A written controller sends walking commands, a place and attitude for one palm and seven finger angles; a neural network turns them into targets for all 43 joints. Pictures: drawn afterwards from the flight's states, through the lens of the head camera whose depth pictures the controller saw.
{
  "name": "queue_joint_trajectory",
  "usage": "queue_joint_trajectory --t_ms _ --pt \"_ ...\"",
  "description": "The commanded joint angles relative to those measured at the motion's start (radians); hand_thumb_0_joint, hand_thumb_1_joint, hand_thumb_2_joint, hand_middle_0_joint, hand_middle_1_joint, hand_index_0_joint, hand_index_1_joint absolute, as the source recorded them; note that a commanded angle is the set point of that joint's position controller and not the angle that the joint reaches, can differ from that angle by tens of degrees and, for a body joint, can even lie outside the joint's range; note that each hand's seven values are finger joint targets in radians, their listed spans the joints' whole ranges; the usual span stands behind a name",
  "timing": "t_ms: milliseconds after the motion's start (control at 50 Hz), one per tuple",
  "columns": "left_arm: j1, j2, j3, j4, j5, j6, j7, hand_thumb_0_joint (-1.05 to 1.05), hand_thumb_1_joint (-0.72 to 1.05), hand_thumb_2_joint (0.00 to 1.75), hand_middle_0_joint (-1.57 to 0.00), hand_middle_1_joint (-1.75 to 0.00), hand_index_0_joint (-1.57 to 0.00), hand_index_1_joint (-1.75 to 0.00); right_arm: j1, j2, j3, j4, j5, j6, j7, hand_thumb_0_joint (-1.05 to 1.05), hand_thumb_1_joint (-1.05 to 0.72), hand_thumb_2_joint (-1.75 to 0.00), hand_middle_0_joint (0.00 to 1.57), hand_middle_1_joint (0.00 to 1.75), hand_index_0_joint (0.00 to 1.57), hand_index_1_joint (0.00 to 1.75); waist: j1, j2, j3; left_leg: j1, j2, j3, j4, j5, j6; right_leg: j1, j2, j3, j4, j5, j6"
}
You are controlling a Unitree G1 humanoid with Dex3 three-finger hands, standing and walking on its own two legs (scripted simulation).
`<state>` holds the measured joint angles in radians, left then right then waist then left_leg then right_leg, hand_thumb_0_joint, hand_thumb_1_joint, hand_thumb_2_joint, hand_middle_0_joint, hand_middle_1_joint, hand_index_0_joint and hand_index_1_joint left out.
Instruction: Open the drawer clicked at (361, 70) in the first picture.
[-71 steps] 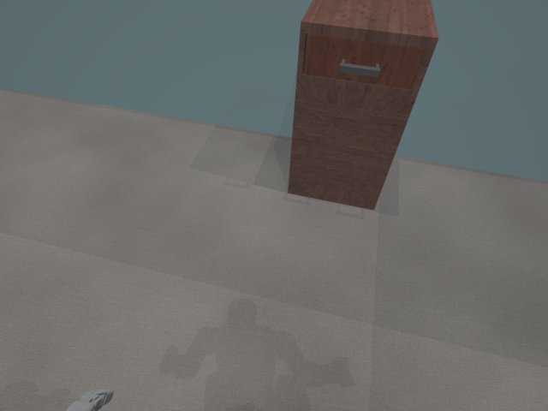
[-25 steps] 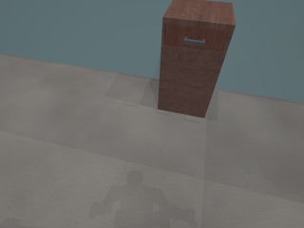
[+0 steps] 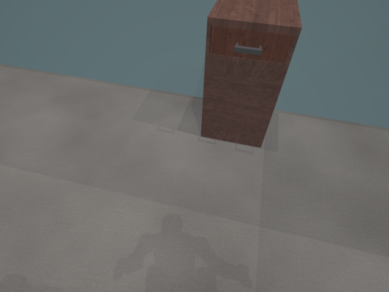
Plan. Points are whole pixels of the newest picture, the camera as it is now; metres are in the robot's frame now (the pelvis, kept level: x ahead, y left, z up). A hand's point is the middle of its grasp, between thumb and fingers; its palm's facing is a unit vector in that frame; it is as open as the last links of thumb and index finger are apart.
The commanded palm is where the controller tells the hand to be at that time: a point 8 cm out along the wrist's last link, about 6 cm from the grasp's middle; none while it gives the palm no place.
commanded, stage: look at it before walking up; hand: left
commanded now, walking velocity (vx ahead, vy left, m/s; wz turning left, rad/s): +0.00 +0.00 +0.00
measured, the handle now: (248, 48) +1.21 -0.21 -0.06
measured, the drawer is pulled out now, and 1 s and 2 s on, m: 0.00 0.00 0.00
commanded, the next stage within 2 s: walk to a spot facing it in 0.02 s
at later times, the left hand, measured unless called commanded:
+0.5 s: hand out of the picture +0.07 +0.18 -0.18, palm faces -0.16 -0.95 -0.26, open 7.4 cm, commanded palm none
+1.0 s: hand (136, 290) +0.17 +0.15 -0.18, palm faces -0.28 -0.94 -0.19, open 7.4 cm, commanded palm none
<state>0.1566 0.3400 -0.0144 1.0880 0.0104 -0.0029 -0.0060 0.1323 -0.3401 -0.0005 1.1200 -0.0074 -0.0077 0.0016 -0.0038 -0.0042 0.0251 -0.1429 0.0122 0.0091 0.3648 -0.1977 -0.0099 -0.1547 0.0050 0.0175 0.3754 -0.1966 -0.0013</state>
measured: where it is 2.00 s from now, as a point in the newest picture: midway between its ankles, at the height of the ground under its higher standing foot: (221, 249)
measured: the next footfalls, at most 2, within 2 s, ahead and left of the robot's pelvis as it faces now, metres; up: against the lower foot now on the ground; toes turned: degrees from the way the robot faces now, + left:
left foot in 1.04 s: +0.38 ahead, +0.01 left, +0.00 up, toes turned -20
right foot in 1.64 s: +0.39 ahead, -0.23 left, +0.00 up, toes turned -54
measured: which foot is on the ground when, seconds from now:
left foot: down 0.00-0.50, up 0.52-1.00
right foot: down 0.00-1.00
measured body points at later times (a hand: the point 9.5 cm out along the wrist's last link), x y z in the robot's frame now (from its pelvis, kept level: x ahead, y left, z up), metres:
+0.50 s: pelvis +0.01 -0.02 -0.02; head +0.02 -0.05 +0.43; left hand +0.08 +0.23 -0.16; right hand +0.03 -0.29 -0.18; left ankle +0.00 +0.12 -0.75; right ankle -0.01 -0.11 -0.74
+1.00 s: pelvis +0.18 -0.04 -0.02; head +0.22 -0.04 +0.43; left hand +0.18 +0.20 -0.16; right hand +0.23 -0.31 -0.15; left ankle +0.33 +0.03 -0.72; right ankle +0.00 -0.11 -0.75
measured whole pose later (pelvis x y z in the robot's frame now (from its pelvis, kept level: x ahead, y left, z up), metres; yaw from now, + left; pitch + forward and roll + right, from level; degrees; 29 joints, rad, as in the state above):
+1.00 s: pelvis +0.18 -0.04 -0.02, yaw -24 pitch +2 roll -1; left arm 0.49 0.16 0.04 1.05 0.03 -0.06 0.02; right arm 0.08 -0.19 -0.05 0.93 -0.01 -0.01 0.03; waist 0.08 0.00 0.03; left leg -0.55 0.08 0.06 0.72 -0.23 -0.05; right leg 0.05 0.06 0.18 0.33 -0.40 -0.03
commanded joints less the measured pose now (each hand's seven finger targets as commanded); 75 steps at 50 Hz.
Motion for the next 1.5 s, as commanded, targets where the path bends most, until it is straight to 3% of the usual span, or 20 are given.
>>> queue_joint_trajectory --t_ms 0,260,360,420,460,480,500,520,620,680,900,940,980,1000,1020,1040,1060,1100,1200,1480 --pt "-0.047 0.205 0.046 -0.061 0.001 -0.027 0.017 0.00 0.90 0.90 -0.20 -0.30 -0.20 -0.30 -0.049 -0.204 -0.034 -0.064 0.000 -0.027 -0.014 0.00 -0.90 -0.90 0.20 0.30 0.20 0.30 0.003 -0.003 -0.054 0.018 0.108 -0.101 -0.056 0.104 0.035 -0.001 -0.124 0.105 -0.064 0.101 -0.031" --pt "0.022 0.100 0.051 -0.112 0.006 0.032 0.017 0.00 0.90 0.90 -0.20 -0.30 -0.20 -0.30 0.033 -0.107 -0.046 -0.109 -0.005 0.011 -0.031 0.00 -0.90 -0.90 0.20 0.30 0.20 0.30 -0.006 0.025 -0.023 0.030 0.158 -0.026 0.035 0.101 0.026 -0.147 -0.072 0.127 0.100 0.206 -0.020" --pt "0.050 0.050 0.071 -0.171 0.014 0.043 -0.015 0.00 0.90 0.90 -0.20 -0.30 -0.20 -0.30 0.022 -0.166 -0.080 -0.168 -0.009 0.005 -0.020 0.00 -0.90 -0.90 0.20 0.30 0.20 0.30 0.000 0.207 -0.009 -0.019 0.371 -0.189 -0.152 -0.326 0.163 -0.262 -0.003 -0.015 0.464 -0.297 0.007" --pt "0.078 0.015 0.080 -0.189 0.017 0.029 -0.032 0.00 0.90 0.90 -0.20 -0.30 -0.20 -0.30 0.002 -0.143 -0.084 -0.178 -0.018 -0.005 -0.016 0.00 -0.90 -0.90 0.20 0.30 0.20 0.30 0.029 0.152 0.037 -0.083 0.347 -0.074 -0.070 -0.276 0.136 -0.195 -0.044 -0.045 0.368 -0.286 0.001" --pt "0.254 0.009 0.088 -0.136 0.018 0.011 -0.029 0.00 0.90 0.90 -0.20 -0.30 -0.20 -0.30 -0.019 -0.111 -0.080 -0.183 -0.017 -0.001 -0.010 0.00 -0.90 -0.90 0.20 0.30 0.20 0.30 0.107 0.028 0.008 -0.226 0.246 0.062 0.214 -0.314 0.058 0.042 -0.004 -0.082 0.151 -0.155 -0.013" --pt "0.332 0.101 0.106 -0.115 0.029 -0.008 -0.014 0.00 0.90 0.90 -0.20 -0.30 -0.20 -0.30 -0.010 -0.028 -0.065 -0.215 -0.007 0.004 -0.005 0.00 -0.90 -0.90 0.20 0.30 0.20 0.30 0.126 -0.277 0.035 -0.474 0.107 0.174 0.559 -0.429 -0.016 0.160 -0.199 0.283 -0.082 -0.312 -0.085" --pt "0.407 0.167 0.116 -0.111 0.014 -0.018 0.005 0.00 0.90 0.90 -0.20 -0.30 -0.20 -0.30 -0.102 0.001 -0.052 -0.280 -0.013 -0.010 0.003 0.00 -0.90 -0.90 0.20 0.30 0.20 0.30 0.156 -0.384 0.078 -0.649 0.031 0.106 0.770 -0.452 -0.031 0.137 -0.372 0.660 -0.224 -0.225 -0.180" --pt "0.402 0.144 0.115 -0.120 0.008 -0.024 0.018 0.00 0.90 0.90 -0.20 -0.30 -0.20 -0.30 -0.131 -0.030 -0.062 -0.293 -0.016 -0.017 0.005 0.00 -0.90 -0.90 0.20 0.30 0.20 0.30 0.138 -0.220 0.095 -0.654 0.075 0.000 0.806 -0.347 -0.018 0.125 -0.375 0.621 -0.220 -0.200 -0.220" --pt "0.296 0.023 0.090 -0.138 0.007 -0.062 0.012 0.00 0.90 0.90 -0.20 -0.30 -0.20 -0.30 -0.037 0.020 -0.070 -0.229 -0.019 -0.023 0.014 0.00 -0.90 -0.90 0.20 0.30 0.20 0.30 0.033 -0.034 0.056 -0.551 0.108 0.003 0.777 -0.060 -0.045 0.051 -0.229 0.360 -0.160 0.064 -0.187" --pt "0.327 0.011 0.092 -0.119 0.007 -0.073 0.014 0.00 0.90 0.90 -0.20 -0.30 -0.20 -0.30 -0.011 0.044 -0.073 -0.226 -0.017 -0.018 0.016 0.00 -0.90 -0.90 0.20 0.30 0.20 0.30 0.023 -0.066 0.019 -0.573 0.104 0.014 0.754 0.005 -0.061 0.109 -0.190 0.278 -0.144 0.193 -0.170" --pt "0.402 -0.009 0.090 -0.067 0.022 -0.071 0.040 0.00 0.90 0.90 -0.20 -0.30 -0.20 -0.30 -0.208 0.087 -0.059 -0.320 -0.007 -0.043 0.025 0.00 -0.90 -0.90 0.20 0.30 0.20 0.30 0.084 -0.132 0.064 -0.558 0.072 0.054 0.429 -0.026 -0.044 0.219 -0.188 0.307 -0.081 0.458 -0.176" --pt "0.361 0.009 0.097 -0.079 0.022 -0.067 0.042 0.00 0.90 0.90 -0.20 -0.30 -0.20 -0.30 -0.161 0.081 -0.060 -0.314 -0.002 -0.052 0.021 0.00 -0.90 -0.90 0.20 0.30 0.20 0.30 0.057 -0.151 0.042 -0.384 0.044 0.068 0.303 -0.059 -0.023 0.160 -0.182 0.297 -0.021 0.564 -0.158" --pt "0.300 0.027 0.111 -0.093 0.012 -0.070 0.038 0.00 0.90 0.90 -0.20 -0.30 -0.20 -0.30 0.088 0.040 -0.073 -0.237 -0.006 -0.064 -0.003 0.00 -0.90 -0.90 0.20 0.30 0.20 0.30 -0.057 -0.114 -0.064 -0.011 0.000 0.085 0.145 0.045 -0.001 0.028 -0.114 0.242 0.210 0.651 -0.113" --pt "0.304 -0.003 0.113 -0.101 0.002 -0.072 0.031 0.00 0.90 0.90 -0.20 -0.30 -0.20 -0.30 0.259 -0.039 -0.091 -0.187 -0.011 -0.067 -0.019 0.00 -0.90 -0.90 0.20 0.30 0.20 0.30 -0.120 -0.028 -0.174 0.274 0.109 -0.001 0.141 0.106 0.019 -0.120 -0.056 0.201 0.414 0.449 -0.086" --pt "0.361 -0.071 0.110 -0.114 -0.013 -0.067 0.013 0.00 0.90 0.90 -0.20 -0.30 -0.20 -0.30 0.369 -0.156 -0.118 -0.159 -0.023 -0.072 -0.023 0.00 -0.90 -0.90 0.20 0.30 0.20 0.30 -0.121 0.290 -0.295 0.479 0.449 -0.406 0.088 0.170 0.122 -0.365 0.089 0.050 0.770 -0.250 -0.029" --pt "0.333 -0.066 0.105 -0.128 -0.008 -0.066 0.013 0.00 0.90 0.90 -0.20 -0.30 -0.20 -0.30 0.354 -0.147 -0.104 -0.164 -0.013 -0.060 -0.022 0.00 -0.90 -0.90 0.20 0.30 0.20 0.30 -0.096 0.270 -0.263 0.368 0.536 -0.547 -0.051 0.083 0.172 -0.430 0.056 0.085 0.958 -0.368 -0.033" --pt "0.285 -0.052 0.105 -0.140 -0.002 -0.056 0.010 0.00 0.90 0.90 -0.20 -0.30 -0.20 -0.30 0.253 -0.095 -0.096 -0.194 -0.010 -0.055 -0.018 0.00 -0.90 -0.90 0.20 0.30 0.20 0.30 -0.063 0.191 -0.127 0.182 0.520 -0.485 -0.115 -0.145 0.192 -0.452 -0.011 0.077 1.026 -0.318 -0.032" --pt "0.187 -0.068 0.113 -0.148 0.019 -0.039 -0.013 0.00 0.90 0.90 -0.20 -0.30 -0.20 -0.30 0.150 0.032 -0.064 -0.203 -0.014 -0.071 -0.020 0.00 -0.90 -0.90 0.20 0.30 0.20 0.30 -0.019 0.119 0.059 -0.057 0.414 -0.294 -0.163 -0.161 0.129 -0.466 -0.076 0.044 1.013 -0.160 -0.020" --pt "0.229 -0.120 0.113 -0.144 0.026 0.021 -0.029 0.00 0.90 0.90 -0.20 -0.30 -0.20 -0.30 0.157 0.081 -0.053 -0.173 -0.007 -0.093 -0.030 0.00 -0.90 -0.90 0.20 0.30 0.20 0.30 0.051 0.126 0.038 -0.117 0.311 0.059 -0.146 0.168 0.074 -0.430 -0.099 0.001 0.939 -0.004 0.015" --pt "-0.120 -0.124 0.091 -0.252 0.019 0.037 -0.028 0.00 0.90 0.90 -0.20 -0.30 -0.20 -0.30 0.337 0.033 -0.065 -0.097 -0.021 -0.046 -0.038 0.00 -0.90 -0.90 0.20 0.30 0.20 0.30 -0.047 0.140 0.058 0.177 0.338 0.248 0.023 0.706 0.114 -0.473 -0.057 -0.147 0.457 -0.045 0.018"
